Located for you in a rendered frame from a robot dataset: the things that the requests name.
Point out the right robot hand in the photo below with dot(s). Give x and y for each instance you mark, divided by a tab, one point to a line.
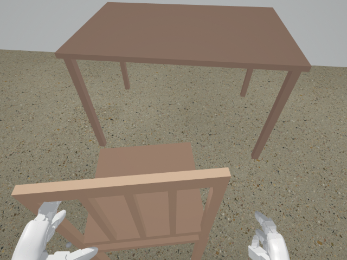
274	246

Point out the table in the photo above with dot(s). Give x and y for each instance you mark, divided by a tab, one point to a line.
191	35

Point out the left robot hand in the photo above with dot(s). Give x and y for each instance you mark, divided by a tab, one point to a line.
39	231

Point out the chair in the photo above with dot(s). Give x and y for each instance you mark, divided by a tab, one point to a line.
141	197

